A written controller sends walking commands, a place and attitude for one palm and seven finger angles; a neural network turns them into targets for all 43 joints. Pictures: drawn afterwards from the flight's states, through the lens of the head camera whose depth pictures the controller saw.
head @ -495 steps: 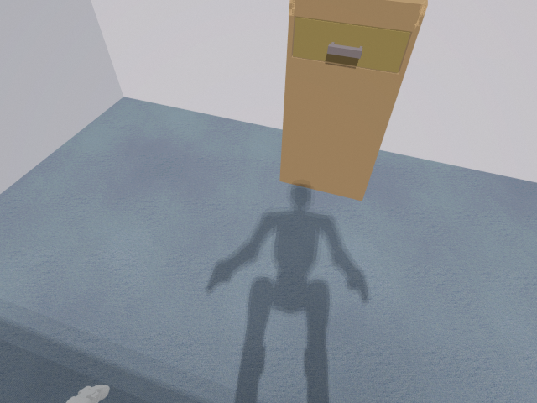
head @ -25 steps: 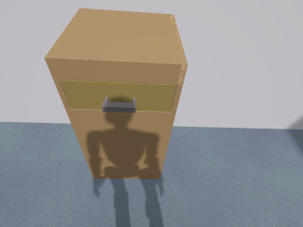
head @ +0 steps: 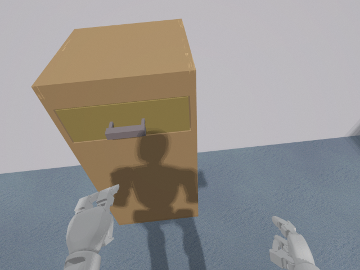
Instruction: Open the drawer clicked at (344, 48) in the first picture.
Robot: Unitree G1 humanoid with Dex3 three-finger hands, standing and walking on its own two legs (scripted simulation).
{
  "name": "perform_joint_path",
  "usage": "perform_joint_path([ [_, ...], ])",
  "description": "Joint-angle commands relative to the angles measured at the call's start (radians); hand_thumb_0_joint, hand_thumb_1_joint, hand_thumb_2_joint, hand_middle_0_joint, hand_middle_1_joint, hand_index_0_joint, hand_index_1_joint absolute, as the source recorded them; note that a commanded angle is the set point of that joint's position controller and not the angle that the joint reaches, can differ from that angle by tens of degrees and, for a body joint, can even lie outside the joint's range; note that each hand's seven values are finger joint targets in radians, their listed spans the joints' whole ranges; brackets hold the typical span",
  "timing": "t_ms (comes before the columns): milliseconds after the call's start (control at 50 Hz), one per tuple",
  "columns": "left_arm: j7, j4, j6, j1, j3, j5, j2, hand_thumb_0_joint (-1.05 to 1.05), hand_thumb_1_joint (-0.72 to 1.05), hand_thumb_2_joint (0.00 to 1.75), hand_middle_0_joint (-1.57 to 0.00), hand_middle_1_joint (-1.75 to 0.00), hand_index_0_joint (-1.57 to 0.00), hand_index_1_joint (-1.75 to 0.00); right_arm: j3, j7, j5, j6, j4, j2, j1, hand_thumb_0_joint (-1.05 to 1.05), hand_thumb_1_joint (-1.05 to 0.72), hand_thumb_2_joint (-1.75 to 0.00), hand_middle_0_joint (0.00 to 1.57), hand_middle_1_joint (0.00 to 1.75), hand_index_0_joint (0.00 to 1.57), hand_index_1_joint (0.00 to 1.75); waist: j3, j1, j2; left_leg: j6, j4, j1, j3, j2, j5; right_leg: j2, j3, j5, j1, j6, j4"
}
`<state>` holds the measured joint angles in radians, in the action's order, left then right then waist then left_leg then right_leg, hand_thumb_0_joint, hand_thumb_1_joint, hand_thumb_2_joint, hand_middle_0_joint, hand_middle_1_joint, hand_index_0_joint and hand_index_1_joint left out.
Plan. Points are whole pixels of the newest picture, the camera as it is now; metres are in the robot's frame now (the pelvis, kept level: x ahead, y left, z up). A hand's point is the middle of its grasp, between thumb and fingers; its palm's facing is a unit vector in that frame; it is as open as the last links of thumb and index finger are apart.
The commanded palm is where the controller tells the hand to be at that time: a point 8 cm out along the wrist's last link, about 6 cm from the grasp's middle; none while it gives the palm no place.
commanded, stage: raise the hand with hooked fingers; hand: left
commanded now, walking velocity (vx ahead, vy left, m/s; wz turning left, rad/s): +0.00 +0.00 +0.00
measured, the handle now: (126, 127) +0.53 +0.21 +0.02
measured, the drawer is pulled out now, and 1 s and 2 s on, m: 0.00 0.00 0.00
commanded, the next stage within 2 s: move the hooked fingers above the handle in 1.54 s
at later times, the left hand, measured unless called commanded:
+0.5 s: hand (106, 203) +0.27 +0.19 +0.02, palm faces -0.02 -0.14 -0.99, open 11.1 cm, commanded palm +0.24 +0.21 +0.09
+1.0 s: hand (92, 147) +0.36 +0.23 +0.11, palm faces +0.15 -0.11 -0.98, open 13.6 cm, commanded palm +0.33 +0.24 +0.17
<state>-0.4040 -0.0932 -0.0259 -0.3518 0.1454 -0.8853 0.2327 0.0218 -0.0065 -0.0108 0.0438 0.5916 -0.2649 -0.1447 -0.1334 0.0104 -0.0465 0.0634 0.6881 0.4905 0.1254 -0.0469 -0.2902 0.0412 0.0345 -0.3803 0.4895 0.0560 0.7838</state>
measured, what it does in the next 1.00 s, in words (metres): shifts its weight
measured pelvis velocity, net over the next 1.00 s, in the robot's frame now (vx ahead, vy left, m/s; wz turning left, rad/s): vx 0.06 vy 0.01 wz -0.04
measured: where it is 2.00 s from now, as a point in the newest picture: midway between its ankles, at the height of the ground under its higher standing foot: outside the picture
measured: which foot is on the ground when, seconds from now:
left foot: down 0.00-1.00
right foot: down 0.00-1.00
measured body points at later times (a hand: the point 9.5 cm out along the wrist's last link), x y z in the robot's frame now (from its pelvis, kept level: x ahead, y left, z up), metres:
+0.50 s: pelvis +0.05 -0.04 +0.01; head +0.07 -0.08 +0.45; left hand +0.26 +0.20 +0.08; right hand +0.27 -0.24 -0.10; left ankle +0.04 +0.09 -0.71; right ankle +0.01 -0.08 -0.71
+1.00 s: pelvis +0.06 +0.01 +0.02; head +0.06 -0.03 +0.47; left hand +0.35 +0.23 +0.17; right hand +0.27 -0.23 -0.08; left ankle +0.04 +0.10 -0.71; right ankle +0.01 -0.08 -0.71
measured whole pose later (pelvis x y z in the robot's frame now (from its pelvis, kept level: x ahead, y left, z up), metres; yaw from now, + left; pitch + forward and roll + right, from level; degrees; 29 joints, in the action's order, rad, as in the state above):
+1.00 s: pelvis +0.06 +0.01 +0.02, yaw -2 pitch +4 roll +1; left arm -0.17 0.08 -0.25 -0.02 0.11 -0.92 0.43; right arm 0.00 0.05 0.02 -0.15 0.62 -0.25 -0.06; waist -0.08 0.06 -0.07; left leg 0.04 0.57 0.31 -0.06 -0.09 -0.32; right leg 0.07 0.07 -0.37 0.28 0.05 0.59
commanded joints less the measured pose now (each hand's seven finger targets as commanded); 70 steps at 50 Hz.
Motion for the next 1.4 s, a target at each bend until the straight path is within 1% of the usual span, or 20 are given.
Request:
perform_joint_path([
  [0,-0.056,0.186,-0.005,-0.156,-0.16,-0.173,0.221,0.0,0.46,0.71,-0.23,-0.58,-0.23,-0.58,0.024,-0.034,-0.013,-0.087,-0.237,-0.075,0.211,0.0,-0.9,-0.9,0.2,0.3,0.2,0.3,-0.014,0.166,0.089,-0.046,-0.072,0.042,-0.107,-0.008,0.055,-0.021,0.12,0.023,-0.043,0.038,-0.155],
  [40,-0.11,0.296,-0.007,-0.039,-0.183,-0.213,0.255,0.0,0.41,0.69,-0.24,-0.62,-0.24,-0.62,0.028,-0.027,-0.029,-0.11,-0.255,-0.061,0.194,0.0,-0.9,-0.9,0.2,0.3,0.2,0.3,-0.126,0.149,-0.104,-0.039,-0.027,-0.057,-0.111,-0.008,0.11,-0.001,0.137,0.094,-0.017,0.052,-0.117],
  [60,-0.136,0.351,-0.004,0.024,-0.189,-0.225,0.269,0.0,0.39,0.68,-0.24,-0.63,-0.24,-0.63,0.03,-0.021,-0.036,-0.115,-0.256,-0.059,0.192,0.0,-0.9,-0.9,0.2,0.3,0.2,0.3,-0.185,0.133,-0.15,-0.035,0.004,-0.106,-0.118,-0.007,0.145,0.003,0.157,0.136,0.005,0.056,-0.106],
  [80,-0.157,0.415,0.002,0.119,-0.219,-0.238,0.317,0.0,0.36,0.67,-0.24,-0.64,-0.24,-0.64,0.028,-0.013,-0.047,-0.122,-0.242,-0.059,0.186,0.0,-0.9,-0.9,0.2,0.3,0.2,0.3,-0.218,0.115,-0.136,-0.033,0.035,-0.115,-0.137,-0.01,0.149,0.002,0.177,0.133,0.024,0.053,-0.099],
  [100,-0.173,0.433,0.009,0.151,-0.201,-0.232,0.291,0.0,0.34,0.66,-0.24,-0.66,-0.24,-0.66,0.028,-0.005,-0.05,-0.121,-0.238,-0.057,0.193,0.0,-0.9,-0.9,0.2,0.3,0.2,0.3,-0.227,0.094,-0.121,-0.027,0.061,-0.141,-0.143,-0.01,0.15,-0.002,0.201,0.129,0.047,0.05,-0.113],
  [160,-0.18,0.401,0.062,0.248,-0.194,-0.206,0.289,0.0,0.27,0.63,-0.25,-0.7,-0.25,-0.7,0.022,0.011,-0.061,-0.101,-0.203,-0.058,0.199,0.0,-0.9,-0.9,0.2,0.3,0.2,0.3,-0.139,0.028,-0.026,-0.014,0.129,-0.108,-0.158,-0.021,0.081,-0.022,0.242,0.072,0.114,0.028,-0.161],
  [180,-0.165,0.382,0.067,0.259,-0.158,-0.17,0.252,0.0,0.25,0.62,-0.25,-0.72,-0.25,-0.72,0.02,0.017,-0.057,-0.093,-0.196,-0.054,0.202,0.0,-0.9,-0.9,0.2,0.3,0.2,0.3,-0.097,-0.001,0.04,-0.006,0.135,-0.086,-0.168,-0.025,0.055,-0.028,0.248,0.068,0.101,0.012,-0.194],
  [220,-0.12,0.322,0.058,0.25,-0.114,-0.117,0.216,0.0,0.2,0.6,-0.25,-0.75,-0.25,-0.75,0.017,0.029,-0.044,-0.074,-0.181,-0.06,0.203,0.0,-0.9,-0.9,0.2,0.3,0.2,0.3,-0.069,-0.015,0.074,-0.002,0.11,-0.031,-0.165,-0.026,0.031,-0.04,0.228,0.134,0.034,-0.011,-0.204],
  [280,-0.018,0.222,-0.022,0.16,-0.09,-0.066,0.197,0.0,0.13,0.57,-0.25,-0.8,-0.25,-0.8,0.008,0.039,-0.022,-0.084,-0.173,-0.066,0.209,0.0,-0.9,-0.9,0.2,0.3,0.2,0.3,-0.063,0.004,0.185,-0.01,0.061,0.015,-0.158,-0.03,0.05,-0.064,0.26,0.312,-0.098,-0.046,-0.242],
  [360,0.077,0.252,-0.094,0.099,-0.161,-0.066,0.299,0.0,0.04,0.53,-0.26,-0.86,-0.26,-0.86,-0.011,0.04,-0.014,-0.117,-0.168,-0.069,0.201,0.0,-0.9,-0.9,0.2,0.3,0.2,0.3,-0.139,0.064,0.159,-0.023,-0.017,0.006,-0.137,-0.032,0.134,-0.093,0.234,0.612,-0.302,-0.071,-0.197],
  [480,0.072,0.394,-0.027,0.125,-0.292,-0.098,0.419,0.0,-0.1,0.47,-0.27,-0.94,-0.27,-0.94,-0.023,0.035,-0.029,-0.12,-0.156,-0.057,0.216,0.0,-0.9,-0.9,0.2,0.3,0.2,0.3,-0.189,0.104,0.062,-0.025,-0.051,-0.028,-0.152,-0.042,0.174,-0.097,0.227,0.806,-0.391,-0.063,-0.162],
  [540,0.027,0.439,-0.001,0.128,-0.298,-0.08,0.371,0.0,-0.17,0.44,-0.28,-0.99,-0.28,-0.99,0.0,0.033,-0.027,-0.106,-0.151,-0.047,0.208,0.0,-0.9,-0.9,0.2,0.3,0.2,0.3,-0.208,0.098,0.036,-0.021,-0.047,-0.054,-0.159,-0.05,0.208,-0.096,0.207,0.867,-0.38,-0.06,-0.153],
  [620,0.002,0.393,-0.043,0.151,-0.266,-0.047,0.314,0.0,-0.27,0.4,-0.28,-1.05,-0.28,-1.05,0.026,0.022,-0.008,-0.092,-0.128,-0.063,0.197,0.0,-0.9,-0.9,0.2,0.3,0.2,0.3,-0.197,0.07,0.102,-0.021,-0.051,-0.058,-0.164,-0.052,0.216,-0.086,0.167,0.849,-0.347,-0.068,-0.155],
  [700,0.06,0.337,-0.165,0.215,-0.194,-0.026,0.289,0.0,-0.36,0.36,-0.29,-1.11,-0.29,-1.11,0.035,0.024,0.023,-0.114,-0.127,-0.082,0.201,0.0,-0.9,-0.9,0.2,0.3,0.2,0.3,-0.17,0.055,0.175,-0.019,-0.084,-0.071,-0.147,-0.048,0.224,-0.09,0.143,0.839,-0.375,-0.086,-0.18],
  [780,0.141,0.384,-0.24,0.382,-0.189,-0.049,0.376,0.0,-0.45,0.32,-0.3,-1.17,-0.3,-1.17,0.025,0.045,0.027,-0.142,-0.135,-0.092,0.236,0.0,-0.9,-0.9,0.2,0.3,0.2,0.3,-0.201,0.058,0.124,-0.013,-0.111,-0.153,-0.133,-0.043,0.285,-0.083,0.117,0.815,-0.405,-0.084,-0.195],
  [900,0.19,0.412,-0.221,0.557,-0.195,-0.073,0.413,0.0,-0.5,0.3,-0.3,-1.2,-0.3,-1.2,0.006,0.058,0.024,-0.155,-0.125,-0.071,0.23,0.0,-0.9,-0.9,0.2,0.3,0.2,0.3,-0.206,0.062,-0.009,-0.012,-0.134,-0.278,-0.152,-0.026,0.408,-0.043,0.052,0.659,-0.357,-0.038,-0.211],
  [1080,0.314,0.199,-0.317,0.826,-0.126,-0.053,0.404,0.0,-0.5,0.3,-0.3,-1.2,-0.3,-1.2,-0.016,0.057,0.051,-0.182,-0.125,-0.086,0.215,0.0,-0.9,-0.9,0.2,0.3,0.2,0.3,-0.092,0.034,0.03,-0.036,-0.22,-0.33,-0.186,0.014,0.357,-0.016,-0.019,0.342,-0.277,-0.013,-0.286],
  [1120,0.354,0.203,-0.31,0.888,-0.107,-0.054,0.412,0.0,-0.5,0.3,-0.3,-1.2,-0.3,-1.2,-0.019,0.06,0.048,-0.181,-0.13,-0.084,0.206,0.0,-0.9,-0.9,0.2,0.3,0.2,0.3,-0.111,0.032,0.02,-0.034,-0.227,-0.358,-0.196,0.016,0.357,-0.019,-0.025,0.318,-0.279,-0.013,-0.294],
  [1240,0.42,0.24,-0.204,0.748,-0.124,-0.048,0.4,0.0,-0.5,0.3,-0.3,-1.2,-0.3,-1.2,-0.021,0.038,0.034,-0.168,-0.15,-0.083,0.167,0.0,-0.9,-0.9,0.2,0.3,0.2,0.3,-0.111,0.054,0.003,-0.048,-0.248,-0.387,-0.228,0.039,0.408,-0.011,-0.042,0.256,-0.263,-0.006,-0.31],
  [1380,0.297,0.373,-0.083,0.826,-0.256,-0.064,0.504,0.0,-0.5,0.3,-0.3,-1.2,-0.3,-1.2,-0.006,0.028,0.019,-0.129,-0.131,-0.083,0.14,0.0,-0.9,-0.9,0.2,0.3,0.2,0.3,-0.144,0.087,-0.084,-0.086,-0.282,-0.408,-0.286,0.048,0.367,0.007,-0.05,0.2,-0.243,0.004,-0.301],
])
